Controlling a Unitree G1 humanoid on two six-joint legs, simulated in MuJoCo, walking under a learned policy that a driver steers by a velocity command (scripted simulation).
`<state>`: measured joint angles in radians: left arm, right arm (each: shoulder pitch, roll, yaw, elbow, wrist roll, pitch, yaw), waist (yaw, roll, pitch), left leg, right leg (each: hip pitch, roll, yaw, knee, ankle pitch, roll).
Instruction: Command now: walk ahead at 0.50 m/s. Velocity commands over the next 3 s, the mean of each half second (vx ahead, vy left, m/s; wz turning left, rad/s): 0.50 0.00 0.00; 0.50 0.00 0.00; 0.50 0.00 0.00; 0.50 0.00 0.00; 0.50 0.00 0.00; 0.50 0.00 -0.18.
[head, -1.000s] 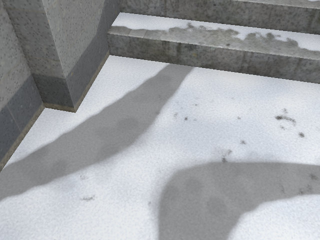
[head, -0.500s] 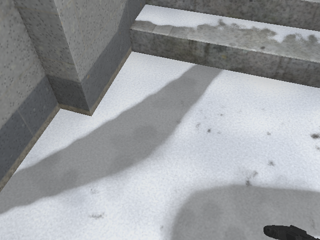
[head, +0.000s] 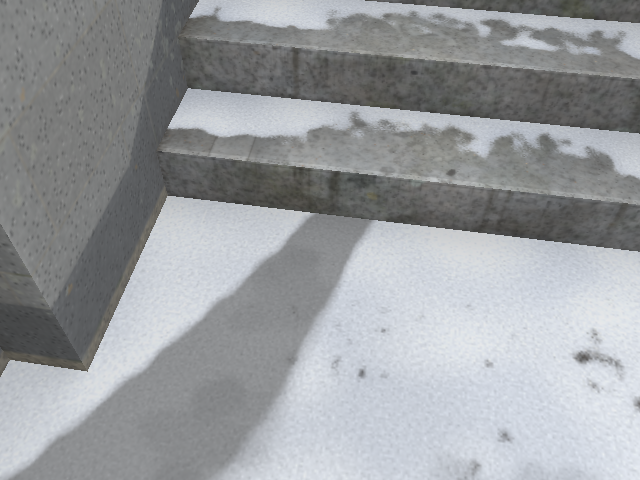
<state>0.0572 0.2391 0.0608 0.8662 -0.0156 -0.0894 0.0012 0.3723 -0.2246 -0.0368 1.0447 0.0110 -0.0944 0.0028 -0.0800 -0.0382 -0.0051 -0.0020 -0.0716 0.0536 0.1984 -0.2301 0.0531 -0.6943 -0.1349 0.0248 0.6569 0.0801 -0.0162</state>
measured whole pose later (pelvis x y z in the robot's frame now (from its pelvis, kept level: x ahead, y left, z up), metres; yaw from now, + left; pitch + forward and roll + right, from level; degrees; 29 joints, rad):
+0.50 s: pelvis +0.29 -0.07 +0.00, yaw +0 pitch +1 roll -1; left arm 0.35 0.23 0.05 0.98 0.00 -0.10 0.00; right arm 0.08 -0.26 -0.06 0.91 0.01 -0.07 0.00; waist 0.06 0.04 0.00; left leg -0.69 0.14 -0.04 0.74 0.02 0.02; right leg -0.05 0.07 -0.07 0.20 -0.18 -0.07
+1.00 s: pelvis +0.56 -0.01 +0.01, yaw +0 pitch +1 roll +1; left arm 0.11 0.26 0.02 0.92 0.05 -0.05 -0.05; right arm 0.39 -0.21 -0.04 1.03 -0.01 -0.10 0.01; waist -0.04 -0.06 0.03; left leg -0.07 -0.04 0.06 0.21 -0.15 0.05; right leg -0.61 -0.10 -0.01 0.79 -0.06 -0.03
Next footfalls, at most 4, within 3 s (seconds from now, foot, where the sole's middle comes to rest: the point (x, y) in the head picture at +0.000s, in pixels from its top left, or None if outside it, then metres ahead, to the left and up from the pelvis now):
0.14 right None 0.28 -0.15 -0.78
0.70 left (270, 447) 0.58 0.09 -0.78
1.20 right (368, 332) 0.84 -0.16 -0.78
1.68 left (297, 274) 1.03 0.01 -0.78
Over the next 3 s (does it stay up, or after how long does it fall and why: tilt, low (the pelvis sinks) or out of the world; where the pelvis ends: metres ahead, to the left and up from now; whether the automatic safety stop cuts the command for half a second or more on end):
stays up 1.44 -0.15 0.17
